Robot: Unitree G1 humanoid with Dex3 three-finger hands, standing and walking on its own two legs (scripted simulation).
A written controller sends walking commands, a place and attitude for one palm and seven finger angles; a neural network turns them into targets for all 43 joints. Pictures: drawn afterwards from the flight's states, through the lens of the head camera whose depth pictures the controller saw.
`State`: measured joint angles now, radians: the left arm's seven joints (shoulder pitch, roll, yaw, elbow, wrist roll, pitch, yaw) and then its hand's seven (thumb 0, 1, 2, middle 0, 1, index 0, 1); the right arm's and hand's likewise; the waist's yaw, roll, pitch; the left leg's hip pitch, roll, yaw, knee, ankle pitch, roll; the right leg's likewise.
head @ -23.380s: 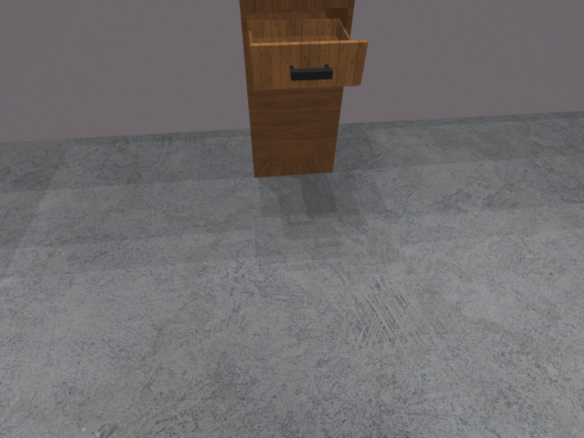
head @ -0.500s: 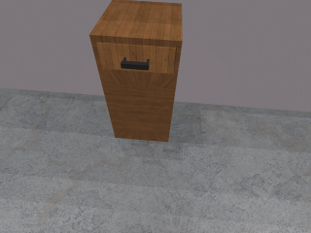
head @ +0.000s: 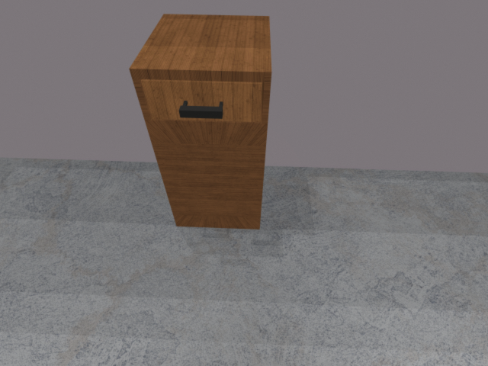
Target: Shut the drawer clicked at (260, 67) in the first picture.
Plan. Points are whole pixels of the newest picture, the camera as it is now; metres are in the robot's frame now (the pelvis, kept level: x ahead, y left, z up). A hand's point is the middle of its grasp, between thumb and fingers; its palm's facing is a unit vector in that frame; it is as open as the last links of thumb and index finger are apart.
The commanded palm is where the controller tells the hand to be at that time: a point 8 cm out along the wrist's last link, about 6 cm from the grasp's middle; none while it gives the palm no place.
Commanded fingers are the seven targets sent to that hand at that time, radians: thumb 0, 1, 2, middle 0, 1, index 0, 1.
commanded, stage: let the arm hang, fingers relaxed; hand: left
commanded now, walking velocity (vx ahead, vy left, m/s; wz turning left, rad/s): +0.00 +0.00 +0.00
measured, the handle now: (202, 108) +0.83 +0.17 -0.05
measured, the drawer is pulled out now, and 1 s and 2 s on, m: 0.00 0.00 0.00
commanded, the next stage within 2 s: look to check the result in 0.14 s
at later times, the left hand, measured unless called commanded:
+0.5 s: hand out of the picture +0.00 +0.15 -0.17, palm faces +0.06 -0.98 -0.17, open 7.3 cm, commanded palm none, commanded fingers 0.00 0.90 0.90 -0.20 -0.30 -0.20 -0.30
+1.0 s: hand out of the picture +0.01 +0.15 -0.17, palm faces +0.06 -0.98 -0.17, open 7.3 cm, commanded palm none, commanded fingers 0.00 0.90 0.90 -0.20 -0.30 -0.20 -0.30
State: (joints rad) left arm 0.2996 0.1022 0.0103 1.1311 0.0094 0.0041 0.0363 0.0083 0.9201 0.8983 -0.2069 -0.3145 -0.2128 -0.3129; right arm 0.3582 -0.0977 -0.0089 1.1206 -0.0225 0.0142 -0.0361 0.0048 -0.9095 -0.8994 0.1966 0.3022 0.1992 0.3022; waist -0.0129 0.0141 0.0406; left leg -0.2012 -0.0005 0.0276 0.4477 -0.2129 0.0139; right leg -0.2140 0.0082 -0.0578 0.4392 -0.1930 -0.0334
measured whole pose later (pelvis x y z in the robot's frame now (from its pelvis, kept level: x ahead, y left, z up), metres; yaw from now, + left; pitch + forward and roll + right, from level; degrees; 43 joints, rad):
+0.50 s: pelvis +0.01 +0.00 +0.00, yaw +0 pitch -2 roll +0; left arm 0.31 0.09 0.01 1.14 0.01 -0.01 0.04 0.00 0.91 0.90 -0.20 -0.30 -0.20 -0.30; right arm 0.34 -0.09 -0.01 1.13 -0.02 0.00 -0.04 0.00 -0.91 -0.90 0.20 0.30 0.20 0.30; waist -0.01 0.02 0.05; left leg -0.18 0.00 0.03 0.44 -0.23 0.01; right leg -0.20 0.01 -0.06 0.43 -0.21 -0.04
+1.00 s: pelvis +0.03 -0.01 +0.00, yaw +0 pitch -1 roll +0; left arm 0.30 0.10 0.01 1.15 0.00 -0.01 0.04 0.00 0.91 0.90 -0.20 -0.30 -0.20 -0.30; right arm 0.32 -0.10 -0.01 1.14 -0.02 0.00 -0.05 0.00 -0.91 -0.90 0.20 0.30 0.20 0.30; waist -0.01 0.02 0.06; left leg -0.16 0.01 0.02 0.42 -0.24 0.00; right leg -0.17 0.02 -0.06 0.42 -0.23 -0.04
